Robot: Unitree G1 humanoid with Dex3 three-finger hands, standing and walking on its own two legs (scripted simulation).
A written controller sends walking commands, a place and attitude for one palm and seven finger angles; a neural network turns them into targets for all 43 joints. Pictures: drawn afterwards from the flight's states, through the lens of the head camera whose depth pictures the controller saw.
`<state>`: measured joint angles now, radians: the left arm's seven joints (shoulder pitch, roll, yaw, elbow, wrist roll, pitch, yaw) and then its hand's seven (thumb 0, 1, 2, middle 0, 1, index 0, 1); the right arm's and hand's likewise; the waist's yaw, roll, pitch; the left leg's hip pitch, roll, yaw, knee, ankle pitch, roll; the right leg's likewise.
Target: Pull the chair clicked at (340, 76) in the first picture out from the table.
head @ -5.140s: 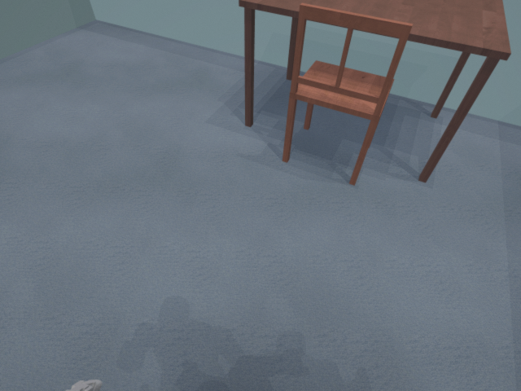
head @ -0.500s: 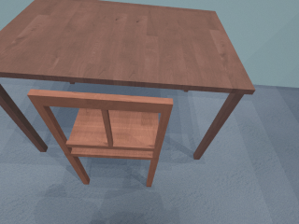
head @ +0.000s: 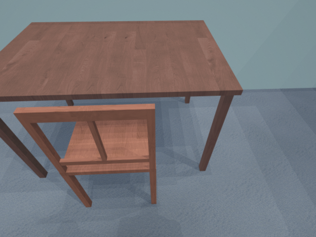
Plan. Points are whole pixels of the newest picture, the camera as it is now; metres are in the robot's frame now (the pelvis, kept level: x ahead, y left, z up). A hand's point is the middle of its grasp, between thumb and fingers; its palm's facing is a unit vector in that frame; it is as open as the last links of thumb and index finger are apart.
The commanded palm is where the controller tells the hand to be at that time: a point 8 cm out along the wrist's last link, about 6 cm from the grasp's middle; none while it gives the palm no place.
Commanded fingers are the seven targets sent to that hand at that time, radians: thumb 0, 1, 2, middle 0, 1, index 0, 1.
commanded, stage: come to a stop and stand still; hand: left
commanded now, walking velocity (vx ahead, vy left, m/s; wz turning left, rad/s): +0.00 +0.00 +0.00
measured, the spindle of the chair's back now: (98, 141) +0.47 +0.24 -0.11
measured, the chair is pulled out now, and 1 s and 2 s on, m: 0.00 0.00 0.00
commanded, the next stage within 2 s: look again from close up in 0.84 s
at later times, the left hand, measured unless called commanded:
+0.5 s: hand out of the picture +0.01 +0.15 -0.18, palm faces +0.06 -0.98 -0.17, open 7.4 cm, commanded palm none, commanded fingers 0.00 0.90 0.90 -0.20 -0.30 -0.20 -0.30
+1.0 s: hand out of the picture +0.03 +0.18 -0.17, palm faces +0.01 -0.98 -0.21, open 7.4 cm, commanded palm none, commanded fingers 0.00 0.90 0.90 -0.20 -0.30 -0.20 -0.30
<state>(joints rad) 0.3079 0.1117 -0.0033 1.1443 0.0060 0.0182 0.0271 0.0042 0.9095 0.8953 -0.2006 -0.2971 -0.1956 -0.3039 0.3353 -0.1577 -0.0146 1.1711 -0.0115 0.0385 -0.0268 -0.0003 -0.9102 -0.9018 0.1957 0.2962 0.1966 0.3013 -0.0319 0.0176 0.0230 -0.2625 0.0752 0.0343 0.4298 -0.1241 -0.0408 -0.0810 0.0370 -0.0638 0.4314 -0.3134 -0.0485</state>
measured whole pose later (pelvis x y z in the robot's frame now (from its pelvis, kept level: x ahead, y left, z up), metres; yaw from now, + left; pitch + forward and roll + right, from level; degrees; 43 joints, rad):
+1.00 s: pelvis +0.05 +0.01 +0.00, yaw -2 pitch -1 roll +0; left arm 0.33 0.13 0.00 1.10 0.02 -0.03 0.06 0.00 0.91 0.90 -0.20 -0.30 -0.20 -0.30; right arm 0.22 -0.17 -0.01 1.10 -0.01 0.01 -0.03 0.00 -0.92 -0.90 0.20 0.30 0.20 0.30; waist 0.01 0.01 0.05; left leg -0.27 0.06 0.06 0.55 -0.23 -0.02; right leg -0.03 0.02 -0.03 0.40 -0.35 -0.02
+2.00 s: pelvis +0.01 +0.06 +0.00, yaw -1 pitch -1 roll -1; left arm 0.37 0.15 -0.03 1.11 0.03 -0.01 0.04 0.00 0.91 0.90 -0.20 -0.30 -0.20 -0.30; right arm 0.24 -0.16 0.01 1.11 0.00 0.00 -0.01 0.00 -0.92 -0.90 0.20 0.30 0.20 0.30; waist 0.01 -0.03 0.03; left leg -0.30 -0.02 0.07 0.47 -0.15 0.06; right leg -0.11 -0.04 -0.02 0.45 -0.32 0.04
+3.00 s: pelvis -0.02 +0.03 -0.10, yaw -1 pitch +17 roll -3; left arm 0.43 0.21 0.20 0.02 -0.28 -0.46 -0.23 0.00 -0.09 0.47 -0.10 -0.14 -0.10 -0.15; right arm 0.24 -0.23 -0.06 0.62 0.02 -0.19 -0.07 0.01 -0.90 -0.90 0.20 0.30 0.20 0.30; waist -0.02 0.04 -0.16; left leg -1.06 0.06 -0.01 1.17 -0.40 0.01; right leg -0.84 0.03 -0.08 1.17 -0.62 -0.02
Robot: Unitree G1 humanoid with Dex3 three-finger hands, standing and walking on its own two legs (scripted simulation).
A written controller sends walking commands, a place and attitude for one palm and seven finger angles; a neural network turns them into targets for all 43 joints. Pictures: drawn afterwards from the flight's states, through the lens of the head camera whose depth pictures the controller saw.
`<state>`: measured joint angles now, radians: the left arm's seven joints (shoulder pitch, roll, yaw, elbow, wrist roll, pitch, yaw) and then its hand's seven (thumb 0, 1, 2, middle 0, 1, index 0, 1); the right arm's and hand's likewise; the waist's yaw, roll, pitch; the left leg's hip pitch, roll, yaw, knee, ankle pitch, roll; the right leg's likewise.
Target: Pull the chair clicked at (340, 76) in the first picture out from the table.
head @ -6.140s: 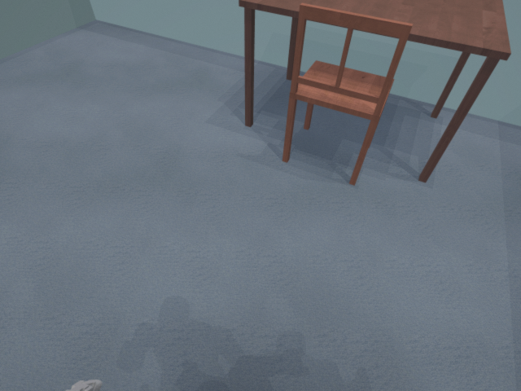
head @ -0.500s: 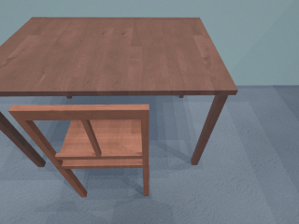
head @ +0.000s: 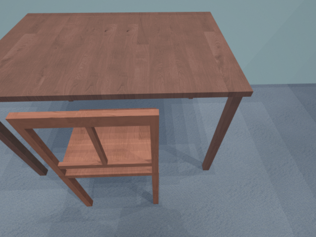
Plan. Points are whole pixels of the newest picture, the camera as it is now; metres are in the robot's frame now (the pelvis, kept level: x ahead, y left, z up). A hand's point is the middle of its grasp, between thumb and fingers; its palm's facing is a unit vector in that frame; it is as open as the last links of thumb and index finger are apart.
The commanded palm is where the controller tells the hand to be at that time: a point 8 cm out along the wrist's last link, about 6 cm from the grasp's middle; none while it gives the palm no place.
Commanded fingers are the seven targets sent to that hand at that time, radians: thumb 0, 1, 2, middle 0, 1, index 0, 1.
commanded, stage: look again from close up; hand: left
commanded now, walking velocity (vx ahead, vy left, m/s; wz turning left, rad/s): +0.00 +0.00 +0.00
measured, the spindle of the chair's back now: (98, 146) +0.42 +0.25 -0.11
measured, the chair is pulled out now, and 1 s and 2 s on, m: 0.00 0.00 0.00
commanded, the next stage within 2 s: raise the hand toward the chair's back in 0.88 s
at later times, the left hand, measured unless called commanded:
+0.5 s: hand out of the picture -0.03 +0.24 -0.18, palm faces -0.01 -0.98 -0.21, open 7.4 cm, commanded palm none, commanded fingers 0.00 0.90 0.90 -0.20 -0.30 -0.20 -0.30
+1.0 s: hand out of the picture -0.09 +0.21 -0.18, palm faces +0.01 -0.99 -0.15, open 7.4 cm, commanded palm +0.05 +0.27 -0.07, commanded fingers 0.00 0.85 0.88 -0.20 -0.29 -0.20 -0.29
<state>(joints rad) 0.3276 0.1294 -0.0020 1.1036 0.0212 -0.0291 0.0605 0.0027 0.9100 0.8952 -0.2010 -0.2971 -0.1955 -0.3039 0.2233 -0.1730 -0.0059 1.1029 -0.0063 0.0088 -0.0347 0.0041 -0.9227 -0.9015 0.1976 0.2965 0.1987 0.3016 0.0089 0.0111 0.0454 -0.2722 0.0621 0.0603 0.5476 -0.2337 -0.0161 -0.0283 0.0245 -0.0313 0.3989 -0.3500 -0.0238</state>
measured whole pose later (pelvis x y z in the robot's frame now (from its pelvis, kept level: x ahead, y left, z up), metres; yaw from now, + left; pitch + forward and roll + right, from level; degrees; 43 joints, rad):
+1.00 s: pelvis -0.04 +0.05 +0.00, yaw +0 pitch -1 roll -1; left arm 0.37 0.15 -0.03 1.11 0.03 -0.01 0.04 0.00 0.91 0.90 -0.20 -0.30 -0.20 -0.30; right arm 0.24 -0.16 0.01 1.11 0.00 0.00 -0.01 0.00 -0.92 -0.90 0.20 0.30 0.20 0.30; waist 0.01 -0.03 0.03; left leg -0.30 -0.02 0.07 0.47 -0.15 0.06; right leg -0.11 -0.04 -0.02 0.45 -0.32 0.04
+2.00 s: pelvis -0.06 +0.02 -0.10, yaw +1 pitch +17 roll -3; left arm 0.43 0.21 0.20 0.02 -0.28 -0.46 -0.23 0.00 -0.09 0.47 -0.10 -0.14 -0.10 -0.15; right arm 0.24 -0.23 -0.06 0.62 0.02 -0.19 -0.07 0.01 -0.90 -0.90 0.20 0.30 0.20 0.30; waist -0.02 0.04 -0.16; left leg -1.06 0.06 -0.01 1.17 -0.40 0.01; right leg -0.84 0.03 -0.08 1.17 -0.62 -0.02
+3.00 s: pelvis -0.07 +0.03 -0.08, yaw +1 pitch +14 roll -4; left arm 0.31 0.26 0.19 0.06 -0.26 -0.40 -0.17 -0.01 -0.50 0.30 -0.06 -0.08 -0.06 -0.08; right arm 0.24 -0.23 0.01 0.55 0.02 -0.14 -0.05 0.01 -0.90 -0.90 0.20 0.30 0.20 0.30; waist -0.03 0.05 -0.14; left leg -0.98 0.05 -0.02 1.11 -0.37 0.03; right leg -0.76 0.02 -0.09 1.09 -0.58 0.00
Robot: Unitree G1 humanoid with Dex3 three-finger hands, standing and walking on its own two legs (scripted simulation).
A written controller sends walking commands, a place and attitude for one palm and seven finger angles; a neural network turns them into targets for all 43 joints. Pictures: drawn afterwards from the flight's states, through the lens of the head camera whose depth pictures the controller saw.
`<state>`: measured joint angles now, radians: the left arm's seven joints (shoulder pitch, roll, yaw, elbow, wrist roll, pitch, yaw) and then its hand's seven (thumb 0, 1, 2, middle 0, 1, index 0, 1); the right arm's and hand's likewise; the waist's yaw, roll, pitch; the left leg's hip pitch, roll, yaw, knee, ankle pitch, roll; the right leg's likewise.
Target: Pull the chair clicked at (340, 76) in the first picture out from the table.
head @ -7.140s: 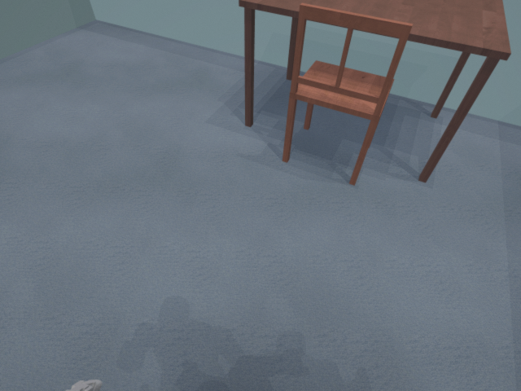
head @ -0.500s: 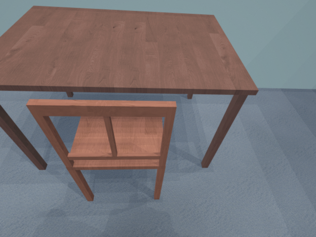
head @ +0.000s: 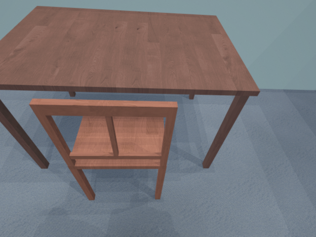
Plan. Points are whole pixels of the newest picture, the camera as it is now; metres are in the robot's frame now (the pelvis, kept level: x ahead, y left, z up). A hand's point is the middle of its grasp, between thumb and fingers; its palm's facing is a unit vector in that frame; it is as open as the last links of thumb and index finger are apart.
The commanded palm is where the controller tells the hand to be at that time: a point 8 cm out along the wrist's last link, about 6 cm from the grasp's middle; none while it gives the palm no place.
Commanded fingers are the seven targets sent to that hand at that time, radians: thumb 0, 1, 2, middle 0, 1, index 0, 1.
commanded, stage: raise the hand toward the chair's back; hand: left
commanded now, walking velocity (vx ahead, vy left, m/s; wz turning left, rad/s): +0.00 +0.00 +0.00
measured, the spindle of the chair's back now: (112, 136) +0.46 +0.19 -0.11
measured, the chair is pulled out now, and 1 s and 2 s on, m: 0.00 0.00 0.00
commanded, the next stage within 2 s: none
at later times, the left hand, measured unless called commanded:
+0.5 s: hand out of the picture +0.12 +0.16 -0.08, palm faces +0.22 -0.97 -0.06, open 10.0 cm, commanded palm +0.13 +0.21 -0.06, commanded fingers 0.00 0.27 0.63 -0.14 -0.20 -0.14 -0.20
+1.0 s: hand (97, 212) +0.19 +0.17 -0.06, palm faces +0.08 -1.00 -0.04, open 14.4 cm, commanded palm +0.16 +0.22 -0.05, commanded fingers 0.00 -0.31 0.38 -0.08 -0.11 -0.08 -0.11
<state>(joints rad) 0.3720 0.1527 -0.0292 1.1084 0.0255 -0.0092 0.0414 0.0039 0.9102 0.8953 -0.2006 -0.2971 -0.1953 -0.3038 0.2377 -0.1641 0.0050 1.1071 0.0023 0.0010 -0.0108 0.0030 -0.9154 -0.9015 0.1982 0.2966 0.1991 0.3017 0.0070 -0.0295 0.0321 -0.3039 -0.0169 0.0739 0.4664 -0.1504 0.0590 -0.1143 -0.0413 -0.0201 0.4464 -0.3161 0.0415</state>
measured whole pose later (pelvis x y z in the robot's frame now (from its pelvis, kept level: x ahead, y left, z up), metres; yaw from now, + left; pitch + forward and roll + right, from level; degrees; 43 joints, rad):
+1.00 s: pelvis -0.02 -0.03 -0.10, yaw +0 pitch +17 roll -3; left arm 0.43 0.21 0.20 0.02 -0.28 -0.46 -0.23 0.00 -0.09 0.47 -0.10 -0.14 -0.10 -0.15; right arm 0.24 -0.23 -0.06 0.62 0.02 -0.19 -0.07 0.01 -0.90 -0.90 0.20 0.30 0.20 0.30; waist -0.02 0.04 -0.16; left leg -1.06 0.06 -0.01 1.17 -0.40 0.01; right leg -0.84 0.03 -0.08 1.17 -0.62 -0.02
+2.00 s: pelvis -0.03 -0.02 -0.08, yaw +1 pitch +14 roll -4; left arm 0.31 0.26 0.19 0.06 -0.26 -0.40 -0.17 -0.01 -0.50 0.30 -0.06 -0.08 -0.06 -0.08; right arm 0.24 -0.23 0.01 0.55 0.02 -0.14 -0.05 0.01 -0.90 -0.90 0.20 0.30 0.20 0.30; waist -0.03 0.05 -0.14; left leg -0.98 0.05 -0.02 1.11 -0.37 0.03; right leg -0.76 0.02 -0.09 1.09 -0.58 0.00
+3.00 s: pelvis -0.02 -0.03 -0.10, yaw +0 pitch +18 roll -3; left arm 0.09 0.24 0.20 0.27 -0.24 -0.43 -0.16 -0.01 -0.50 0.30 -0.06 -0.08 -0.06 -0.08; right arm 0.23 -0.24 0.00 0.58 0.01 -0.09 -0.03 0.01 -0.90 -0.90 0.20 0.30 0.20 0.30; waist -0.04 0.04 -0.17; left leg -1.10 0.06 -0.01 1.19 -0.41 0.01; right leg -0.88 0.03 -0.07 1.19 -0.63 -0.02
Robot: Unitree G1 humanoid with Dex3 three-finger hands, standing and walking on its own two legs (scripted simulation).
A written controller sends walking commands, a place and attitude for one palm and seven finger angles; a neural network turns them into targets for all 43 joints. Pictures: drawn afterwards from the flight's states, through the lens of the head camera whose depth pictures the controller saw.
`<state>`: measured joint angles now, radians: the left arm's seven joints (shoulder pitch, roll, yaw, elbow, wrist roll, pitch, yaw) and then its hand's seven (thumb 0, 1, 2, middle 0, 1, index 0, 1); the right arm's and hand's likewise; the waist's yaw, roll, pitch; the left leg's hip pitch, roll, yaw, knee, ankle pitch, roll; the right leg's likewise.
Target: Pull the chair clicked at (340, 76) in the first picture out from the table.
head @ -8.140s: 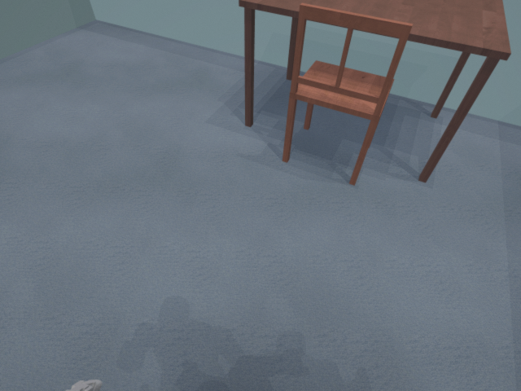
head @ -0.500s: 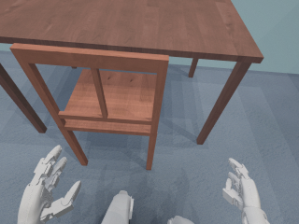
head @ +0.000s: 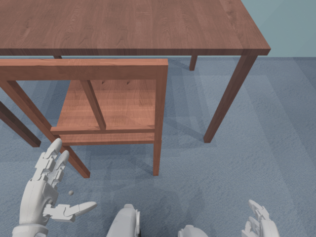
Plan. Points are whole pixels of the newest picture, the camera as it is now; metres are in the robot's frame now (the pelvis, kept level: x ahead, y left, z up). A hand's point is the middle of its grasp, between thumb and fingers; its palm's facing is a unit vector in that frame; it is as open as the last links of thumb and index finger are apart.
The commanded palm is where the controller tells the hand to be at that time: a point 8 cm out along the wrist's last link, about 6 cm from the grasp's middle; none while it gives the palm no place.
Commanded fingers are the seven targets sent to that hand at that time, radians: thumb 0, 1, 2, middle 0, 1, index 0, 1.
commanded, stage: raise the hand toward the chair's back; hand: left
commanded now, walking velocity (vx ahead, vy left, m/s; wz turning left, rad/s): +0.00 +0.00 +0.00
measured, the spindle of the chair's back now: (95, 106) +0.48 +0.23 -0.01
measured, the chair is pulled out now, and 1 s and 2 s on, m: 0.00 0.00 0.00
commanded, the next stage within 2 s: aim the fingers beside a spindle in 1.08 s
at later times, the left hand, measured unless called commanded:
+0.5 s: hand (55, 183) +0.23 +0.23 +0.05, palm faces +0.09 -1.00 -0.04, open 16.9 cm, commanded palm +0.21 +0.29 +0.06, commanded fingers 0.00 -0.50 0.30 -0.06 -0.08 -0.06 -0.08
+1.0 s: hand (61, 178) +0.23 +0.22 +0.06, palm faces +0.09 -0.99 -0.06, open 16.9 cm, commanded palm +0.21 +0.27 +0.07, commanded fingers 0.00 -0.50 0.30 -0.06 -0.08 -0.06 -0.08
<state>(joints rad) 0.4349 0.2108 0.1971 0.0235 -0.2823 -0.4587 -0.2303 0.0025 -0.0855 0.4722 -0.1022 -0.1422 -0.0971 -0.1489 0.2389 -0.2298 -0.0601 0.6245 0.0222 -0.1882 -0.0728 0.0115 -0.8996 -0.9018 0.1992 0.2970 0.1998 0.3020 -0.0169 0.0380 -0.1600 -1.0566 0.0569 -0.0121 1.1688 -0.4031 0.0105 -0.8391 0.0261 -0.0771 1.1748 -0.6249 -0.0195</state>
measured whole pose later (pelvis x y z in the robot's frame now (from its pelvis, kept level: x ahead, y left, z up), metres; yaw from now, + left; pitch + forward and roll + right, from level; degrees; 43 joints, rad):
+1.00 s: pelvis -0.01 +0.01 +0.01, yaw +1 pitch +14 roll -4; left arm 0.31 0.26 0.19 0.06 -0.26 -0.40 -0.17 -0.01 -0.50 0.30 -0.06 -0.08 -0.06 -0.08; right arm 0.24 -0.23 0.01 0.55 0.02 -0.14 -0.05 0.01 -0.90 -0.90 0.20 0.30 0.20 0.30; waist -0.03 0.05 -0.14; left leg -0.98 0.05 -0.02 1.11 -0.37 0.03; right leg -0.76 0.02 -0.09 1.09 -0.58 0.00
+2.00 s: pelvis +0.00 +0.00 +0.00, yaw +0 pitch +18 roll -3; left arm 0.09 0.24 0.20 0.27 -0.24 -0.43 -0.16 -0.01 -0.50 0.30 -0.06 -0.08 -0.06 -0.08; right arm 0.23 -0.24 0.00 0.58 0.01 -0.09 -0.03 0.01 -0.90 -0.90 0.20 0.30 0.20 0.30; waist -0.04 0.04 -0.17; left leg -1.10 0.06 -0.01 1.19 -0.41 0.01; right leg -0.88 0.03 -0.07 1.19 -0.63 -0.02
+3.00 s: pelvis +0.00 +0.01 -0.02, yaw -1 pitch +21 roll -4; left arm -0.10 0.24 0.21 0.44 -0.20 -0.48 -0.10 -0.01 -0.50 0.30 -0.06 -0.08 -0.06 -0.08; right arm 0.22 -0.23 0.00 0.59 0.00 -0.01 -0.02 0.01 -0.90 -0.90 0.20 0.30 0.20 0.30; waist -0.05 0.03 -0.18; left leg -1.21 0.07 -0.01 1.26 -0.43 0.02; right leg -0.99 0.03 -0.07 1.27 -0.65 -0.01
